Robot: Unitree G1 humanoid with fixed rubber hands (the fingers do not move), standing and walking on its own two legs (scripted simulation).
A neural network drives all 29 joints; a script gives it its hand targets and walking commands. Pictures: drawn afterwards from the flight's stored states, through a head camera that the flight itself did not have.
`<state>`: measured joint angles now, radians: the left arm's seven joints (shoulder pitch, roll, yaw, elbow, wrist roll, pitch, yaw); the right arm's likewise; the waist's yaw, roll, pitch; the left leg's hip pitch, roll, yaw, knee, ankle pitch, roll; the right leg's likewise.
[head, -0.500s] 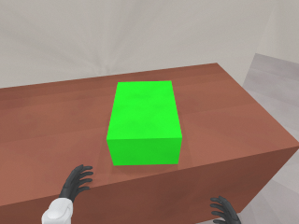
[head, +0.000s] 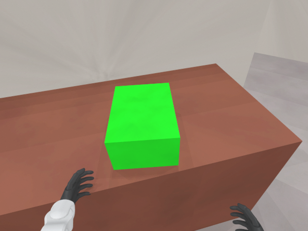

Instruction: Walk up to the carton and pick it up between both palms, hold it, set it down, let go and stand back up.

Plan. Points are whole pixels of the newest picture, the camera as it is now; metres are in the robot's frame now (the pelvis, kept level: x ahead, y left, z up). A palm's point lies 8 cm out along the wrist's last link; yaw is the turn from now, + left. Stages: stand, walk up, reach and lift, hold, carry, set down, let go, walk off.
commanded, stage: let go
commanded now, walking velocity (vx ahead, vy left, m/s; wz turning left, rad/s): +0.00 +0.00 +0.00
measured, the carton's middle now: (143, 122) +0.51 +0.07 +0.00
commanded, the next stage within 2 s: stand in 0.14 s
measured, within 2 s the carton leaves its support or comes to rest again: neither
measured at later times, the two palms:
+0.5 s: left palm (70, 204) +0.21 +0.24 -0.01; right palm out of the picture +0.08 -0.23 -0.13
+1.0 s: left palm (71, 205) +0.21 +0.24 -0.01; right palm out of the picture +0.15 -0.21 -0.13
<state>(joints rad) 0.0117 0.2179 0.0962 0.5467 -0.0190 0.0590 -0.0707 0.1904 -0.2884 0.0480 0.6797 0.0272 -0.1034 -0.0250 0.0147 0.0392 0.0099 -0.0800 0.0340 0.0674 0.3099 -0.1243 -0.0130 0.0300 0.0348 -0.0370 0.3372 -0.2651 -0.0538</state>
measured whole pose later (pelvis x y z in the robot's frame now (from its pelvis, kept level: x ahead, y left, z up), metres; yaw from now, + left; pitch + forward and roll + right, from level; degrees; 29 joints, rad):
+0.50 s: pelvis +0.00 +0.01 -0.01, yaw +6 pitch +0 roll +1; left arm 0.10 0.23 0.00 0.34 0.01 -0.08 0.01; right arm 0.32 -0.22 -0.03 0.81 -0.05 0.01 0.06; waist 0.00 -0.02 -0.01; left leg -0.32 -0.01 -0.02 0.51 -0.19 -0.02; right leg -0.16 -0.01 -0.13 0.52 -0.37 -0.05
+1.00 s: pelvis +0.02 +0.00 -0.02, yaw +10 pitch +1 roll +1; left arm 0.13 0.19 0.00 0.31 0.01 -0.08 0.03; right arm 0.23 -0.17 -0.04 0.79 -0.04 0.03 0.05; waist 0.00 -0.02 -0.04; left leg -0.35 -0.03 -0.08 0.56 -0.23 -0.03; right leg -0.16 -0.02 -0.19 0.55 -0.42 -0.05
